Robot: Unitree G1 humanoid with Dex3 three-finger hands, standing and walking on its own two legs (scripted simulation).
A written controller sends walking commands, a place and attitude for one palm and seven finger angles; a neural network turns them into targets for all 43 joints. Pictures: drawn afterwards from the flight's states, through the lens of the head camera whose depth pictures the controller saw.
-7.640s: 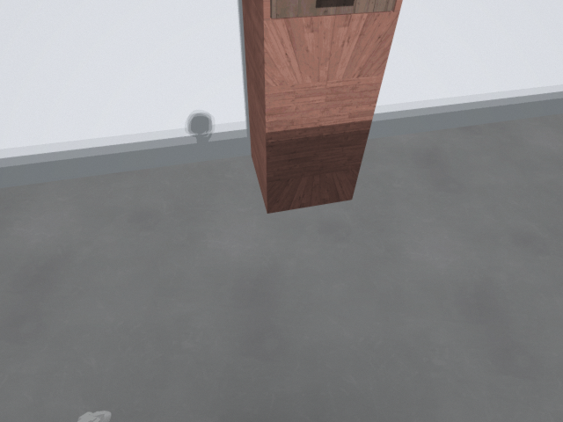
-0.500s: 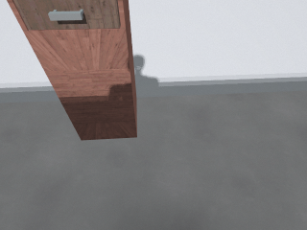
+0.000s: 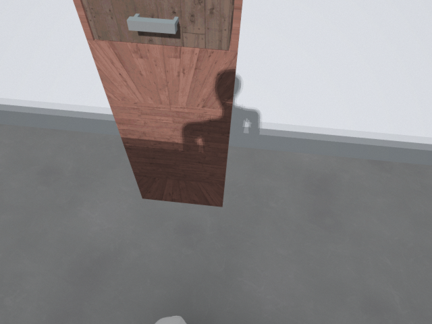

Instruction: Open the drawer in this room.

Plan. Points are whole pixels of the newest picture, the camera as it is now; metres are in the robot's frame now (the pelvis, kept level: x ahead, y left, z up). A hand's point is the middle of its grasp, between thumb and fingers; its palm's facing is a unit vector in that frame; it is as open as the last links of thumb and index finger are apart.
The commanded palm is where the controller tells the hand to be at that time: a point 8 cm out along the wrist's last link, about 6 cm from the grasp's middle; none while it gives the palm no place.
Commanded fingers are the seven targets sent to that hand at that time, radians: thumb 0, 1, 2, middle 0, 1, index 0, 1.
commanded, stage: take the last steps up to it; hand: left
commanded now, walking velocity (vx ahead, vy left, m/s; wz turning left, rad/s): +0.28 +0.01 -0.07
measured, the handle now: (154, 21) +0.75 +0.26 +0.19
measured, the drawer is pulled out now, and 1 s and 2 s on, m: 0.00 0.00 0.00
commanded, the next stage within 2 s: come to a stop and stand still in 0.38 s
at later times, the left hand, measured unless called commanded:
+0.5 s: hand (151, 256) +0.27 +0.19 -0.15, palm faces -0.08 -0.98 -0.21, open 7.4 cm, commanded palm none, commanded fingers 0.00 0.90 0.90 -0.20 -0.30 -0.20 -0.30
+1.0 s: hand (121, 272) +0.23 +0.25 -0.17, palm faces -0.03 -0.97 -0.23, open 7.3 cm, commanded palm none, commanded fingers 0.00 0.90 0.90 -0.20 -0.30 -0.20 -0.30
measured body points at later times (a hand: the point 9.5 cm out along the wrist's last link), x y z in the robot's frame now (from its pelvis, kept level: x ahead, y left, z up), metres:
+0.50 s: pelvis +0.15 +0.02 +0.01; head +0.15 +0.01 +0.46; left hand +0.28 +0.24 -0.13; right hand +0.07 -0.18 -0.16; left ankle +0.08 +0.12 -0.73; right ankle +0.23 -0.10 -0.71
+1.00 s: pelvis +0.17 +0.06 +0.00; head +0.17 +0.07 +0.45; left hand +0.24 +0.31 -0.15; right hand +0.24 -0.20 -0.13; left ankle +0.19 +0.15 -0.73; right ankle +0.21 -0.08 -0.72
